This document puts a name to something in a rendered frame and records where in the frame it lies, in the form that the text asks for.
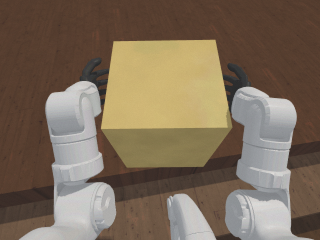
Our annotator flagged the robot right shin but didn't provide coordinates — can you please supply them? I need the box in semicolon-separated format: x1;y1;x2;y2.
170;220;180;240

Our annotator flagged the left robot hand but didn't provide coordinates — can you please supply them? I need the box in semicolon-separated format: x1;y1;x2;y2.
79;57;110;105

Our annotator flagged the right robot hand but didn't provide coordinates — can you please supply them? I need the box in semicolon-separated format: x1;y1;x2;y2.
222;63;251;113

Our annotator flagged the robot right forearm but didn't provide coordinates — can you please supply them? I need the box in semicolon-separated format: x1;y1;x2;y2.
231;86;297;228

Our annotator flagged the robot left upper arm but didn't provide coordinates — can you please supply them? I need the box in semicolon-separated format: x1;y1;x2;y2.
19;182;117;240

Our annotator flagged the robot right upper arm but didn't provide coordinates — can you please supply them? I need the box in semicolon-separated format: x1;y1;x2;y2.
225;189;314;240

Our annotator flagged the robot left forearm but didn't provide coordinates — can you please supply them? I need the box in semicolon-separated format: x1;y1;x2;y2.
45;81;104;221

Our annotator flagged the carton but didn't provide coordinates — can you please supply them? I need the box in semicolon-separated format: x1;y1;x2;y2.
101;40;233;168

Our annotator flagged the robot right thigh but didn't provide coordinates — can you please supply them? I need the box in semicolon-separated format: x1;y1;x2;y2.
167;193;217;240

